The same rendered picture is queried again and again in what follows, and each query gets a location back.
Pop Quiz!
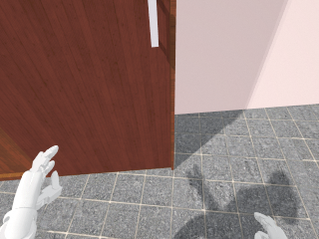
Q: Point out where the handle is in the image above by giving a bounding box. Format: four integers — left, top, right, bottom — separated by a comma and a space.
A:
148, 0, 159, 48

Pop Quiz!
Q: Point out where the wardrobe door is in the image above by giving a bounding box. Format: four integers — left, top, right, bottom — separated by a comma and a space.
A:
0, 0, 170, 176
0, 127, 33, 174

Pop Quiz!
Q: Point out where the left robot hand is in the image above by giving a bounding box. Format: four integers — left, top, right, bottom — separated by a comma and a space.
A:
12, 145, 63, 210

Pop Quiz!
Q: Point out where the left robot forearm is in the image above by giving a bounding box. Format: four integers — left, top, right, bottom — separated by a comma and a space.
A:
0, 207, 38, 239

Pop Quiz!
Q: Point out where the right robot hand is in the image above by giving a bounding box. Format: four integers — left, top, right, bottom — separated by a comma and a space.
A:
254, 212, 287, 239

